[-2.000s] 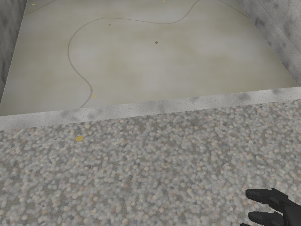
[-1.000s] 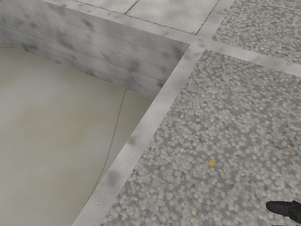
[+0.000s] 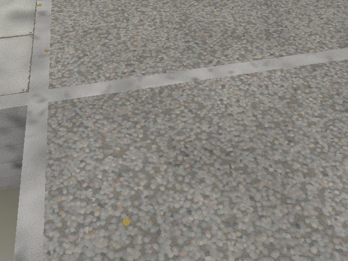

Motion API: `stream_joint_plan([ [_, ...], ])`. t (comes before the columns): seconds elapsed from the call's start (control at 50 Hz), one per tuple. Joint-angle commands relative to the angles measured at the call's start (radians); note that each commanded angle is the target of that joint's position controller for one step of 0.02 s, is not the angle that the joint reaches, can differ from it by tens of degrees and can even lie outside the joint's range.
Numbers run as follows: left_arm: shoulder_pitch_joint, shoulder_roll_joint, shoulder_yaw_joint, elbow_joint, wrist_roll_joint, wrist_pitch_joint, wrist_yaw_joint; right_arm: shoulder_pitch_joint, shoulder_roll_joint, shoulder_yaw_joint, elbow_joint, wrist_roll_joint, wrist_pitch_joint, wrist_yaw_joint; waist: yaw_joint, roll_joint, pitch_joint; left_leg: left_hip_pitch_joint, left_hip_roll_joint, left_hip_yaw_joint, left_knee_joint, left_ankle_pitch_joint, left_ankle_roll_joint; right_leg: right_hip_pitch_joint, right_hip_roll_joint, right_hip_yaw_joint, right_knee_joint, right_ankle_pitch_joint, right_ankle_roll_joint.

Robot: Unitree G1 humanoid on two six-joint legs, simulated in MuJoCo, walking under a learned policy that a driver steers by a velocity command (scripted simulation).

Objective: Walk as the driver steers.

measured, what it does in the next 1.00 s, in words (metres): walks ahead: right foot, then left foot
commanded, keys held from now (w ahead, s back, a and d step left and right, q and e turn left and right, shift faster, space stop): w+e+shift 0.04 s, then w+shift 0.28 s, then w+q+shift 0.68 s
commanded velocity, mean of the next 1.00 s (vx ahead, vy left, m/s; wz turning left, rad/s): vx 0.87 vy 0.00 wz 0.19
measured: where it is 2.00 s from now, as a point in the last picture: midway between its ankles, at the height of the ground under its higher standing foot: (160, 105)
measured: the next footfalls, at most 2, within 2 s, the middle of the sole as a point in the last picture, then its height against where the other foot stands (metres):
right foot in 0.36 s outside the picture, level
left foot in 0.84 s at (227, 218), level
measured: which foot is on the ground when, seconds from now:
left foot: down 0.00-0.38, up 0.40-0.82, down 0.84-1.00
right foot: up 0.00-0.34, down 0.36-0.84, up 0.86-1.00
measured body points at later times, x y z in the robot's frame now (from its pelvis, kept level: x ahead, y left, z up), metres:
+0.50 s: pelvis +0.22 -0.17 -0.02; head +0.24 -0.20 +0.43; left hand +0.38 +0.07 -0.10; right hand +0.23 -0.45 -0.15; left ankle +0.14 +0.04 -0.62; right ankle +0.20 -0.27 -0.74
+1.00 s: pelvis +0.62 -0.22 -0.02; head +0.63 -0.23 +0.43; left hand +0.80 +0.03 -0.06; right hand +0.68 -0.48 -0.16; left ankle +0.63 -0.20 -0.74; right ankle +0.64 -0.42 -0.63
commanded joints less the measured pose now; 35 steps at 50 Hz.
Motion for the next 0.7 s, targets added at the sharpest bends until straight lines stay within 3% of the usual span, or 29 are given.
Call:
stream_joint_plan([
  [0.02, -0.03, 0.11, 0.031, -0.081, 0.003, -0.021, -0.015, -0.005, -0.131, -0.023, -0.067, 0.006, -0.034, -0.019, -0.026, 0.149, 0.023, 0.179, 0.311, -0.275, -0.255, -0.339, 0.098, -0.333, -0.132, -0.025, 0.226, 0.095, 0.031],
  [0.06, -0.05, 0.075, 0.014, -0.094, -0.003, -0.028, -0.018, 0.062, -0.141, -0.019, -0.045, -0.006, -0.043, -0.011, -0.052, 0.142, 0.035, 0.166, 0.299, -0.214, -0.27, -0.345, 0.106, -0.349, -0.153, -0.04, 0.24, 0.143, 0.044],
  [0.14, -0.059, 0.033, -0.007, -0.089, -0.018, -0.048, -0.014, 0.135, -0.153, -0.015, -0.011, -0.026, -0.056, 0.012, -0.056, 0.137, 0.084, 0.157, 0.324, -0.155, -0.31, -0.257, 0.145, -0.351, -0.155, 0.003, 0.108, 0.221, 0.06],
  [0.2, -0.104, 0.015, -0.021, -0.094, -0.015, -0.064, -0.028, 0.154, -0.18, -0.021, 0.006, -0.015, -0.054, 0.017, -0.057, 0.141, 0.116, 0.158, 0.346, -0.063, -0.338, -0.162, 0.146, -0.3, -0.167, -0.029, -0.067, 0.247, 0.049],
  [0.24, -0.137, 0.009, -0.03, -0.102, -0.019, -0.077, -0.043, 0.163, -0.203, -0.026, 0.014, 0.003, -0.049, 0.013, -0.056, 0.143, 0.134, 0.147, 0.358, -0.009, -0.356, -0.13, 0.131, -0.225, -0.177, -0.064, -0.19, 0.231, 0.032],
  [0.3, -0.148, 0.003, -0.041, -0.102, -0.024, -0.089, -0.059, 0.192, -0.228, -0.031, 0.042, 0.016, -0.035, 0.019, -0.048, 0.154, 0.156, 0.142, 0.372, 0.058, -0.35, -0.042, 0.124, -0.081, -0.159, -0.138, -0.334, 0.098, -0.024],
  [0.32, -0.13, 0.017, -0.037, -0.098, -0.023, -0.093, -0.062, 0.199, -0.237, -0.032, 0.051, 0.019, -0.027, 0.021, -0.03, 0.162, 0.148, 0.148, 0.375, 0.077, -0.305, 0.059, 0.125, -0.011, -0.133, -0.166, -0.385, 0.042, -0.051],
  [0.34, -0.018, 0.048, -0.019, -0.071, -0.02, -0.1, -0.061, 0.194, -0.246, -0.027, 0.066, 0.025, -0.019, 0.02, 0.049, 0.161, 0.099, 0.099, 0.364, 0.1, -0.16, 0.304, 0.122, 0.183, -0.077, -0.214, -0.455, 0.055, -0.079],
  [0.36, 0.209, 0.114, 0.022, 0.002, -0.027, -0.1, -0.055, 0.205, -0.209, -0.007, 0.077, 0.021, -0.02, 0.022, 0.167, 0.111, -0.033, 0.001, 0.306, 0.145, 0.118, 0.56, 0.102, 0.515, -0.023, -0.233, -0.498, 0.116, -0.108],
  [0.38, 0.432, 0.205, 0.053, 0.044, -0.029, -0.095, -0.035, 0.191, -0.132, 0.027, 0.053, -0.001, -0.035, 0.025, 0.272, 0.0, -0.179, -0.262, 0.243, 0.13, 0.515, 0.332, 0.056, 0.859, -0.169, -0.019, -0.483, 0.012, -0.135],
  [0.4, 0.463, 0.321, 0.057, 0.036, -0.002, -0.112, -0.026, 0.202, 0.005, 0.059, -0.015, 0.016, -0.068, 0.025, 0.187, -0.328, -0.293, -0.571, 0.054, -0.037, 0.892, -0.305, 0.023, 0.986, -0.4, 0.528, -0.7, -0.436, -0.218],
  [0.42, 0.427, 0.214, 0.033, 0.013, 0.011, -0.14, -0.031, 0.12, -0.097, 0.034, -0.022, 0.062, -0.092, 0.017, 0.219, -0.151, -0.265, -0.668, 0.042, -0.184, 1.032, -0.241, 0.037, 0.902, -0.456, 0.659, -0.833, -0.522, -0.194],
  [0.44, 0.392, 0.158, 0.011, 0.03, 0.004, -0.151, -0.039, 0.064, -0.116, 0.021, -0.044, 0.075, -0.095, 0.017, 0.192, -0.124, -0.14, -0.75, 0.084, -0.171, 1.057, -0.139, 0.046, 0.808, -0.46, 0.529, -0.825, -0.408, -0.175],
  [0.46, 0.335, 0.119, -0.002, 0.038, 0.003, -0.152, -0.044, 0.069, -0.1, 0.026, -0.038, 0.057, -0.086, 0.017, 0.142, -0.105, -0.077, -0.735, 0.139, -0.149, 1.014, -0.045, 0.043, 0.697, -0.439, 0.403, -0.82, -0.313, -0.162],
  [0.48, 0.256, 0.072, -0.014, 0.037, 0.016, -0.153, -0.046, 0.085, -0.1, 0.022, -0.029, 0.037, -0.07, 0.021, 0.089, -0.128, -0.023, -0.692, 0.177, -0.129, 0.969, 0.042, 0.034, 0.589, -0.39, 0.278, -0.827, -0.211, -0.147],
  [0.5, 0.198, 0.015, -0.031, 0.04, 0.029, -0.158, -0.046, 0.126, -0.092, 0.019, -0.009, 0.041, -0.05, 0.032, 0.042, -0.154, -0.002, -0.617, 0.205, -0.136, 0.959, 0.113, 0.029, 0.492, -0.35, 0.167, -0.842, -0.107, -0.124],
  [0.52, 0.168, -0.011, -0.034, 0.049, 0.03, -0.165, -0.043, 0.155, -0.08, 0.016, 0.009, 0.052, -0.029, 0.044, 0.014, -0.152, 0.012, -0.581, 0.211, -0.132, 0.953, 0.148, 0.023, 0.452, -0.334, 0.087, -0.867, -0.014, -0.109],
  [0.56, 0.153, -0.039, -0.037, 0.08, 0.024, -0.174, -0.029, 0.14, -0.057, 0.018, 0.031, 0.053, 0.005, 0.049, 0.003, -0.062, 0.07, -0.607, 0.198, -0.13, 0.95, 0.201, 0.02, 0.434, -0.294, -0.069, -0.902, 0.175, -0.056],
  [0.58, 0.162, -0.016, -0.031, 0.091, 0.028, -0.177, -0.021, 0.128, -0.04, 0.023, 0.023, 0.05, 0.011, 0.05, -0.005, -0.073, 0.091, -0.613, 0.19, -0.137, 0.915, 0.239, 0.018, 0.42, -0.295, -0.12, -0.918, 0.263, -0.043],
  [0.64, 0.169, -0.012, -0.029, 0.115, 0.041, -0.178, 0.004, 0.021, -0.053, 0.026, -0.005, 0.043, 0.006, 0.061, 0.001, -0.028, 0.17, -0.612, 0.125, -0.056, 0.727, 0.36, 0.033, 0.435, -0.229, -0.279, -0.983, 0.434, -0.002],
  [0.7, 0.199, 0.037, -0.022, 0.139, 0.035, -0.167, 0.029, -0.07, -0.043, 0.034, -0.034, 0.039, -0.013, 0.088, 0.011, 0.017, 0.204, -0.565, 0.081, 0.065, 0.505, 0.412, 0.067, 0.509, -0.228, -0.372, -0.988, 0.686, 0.05],
])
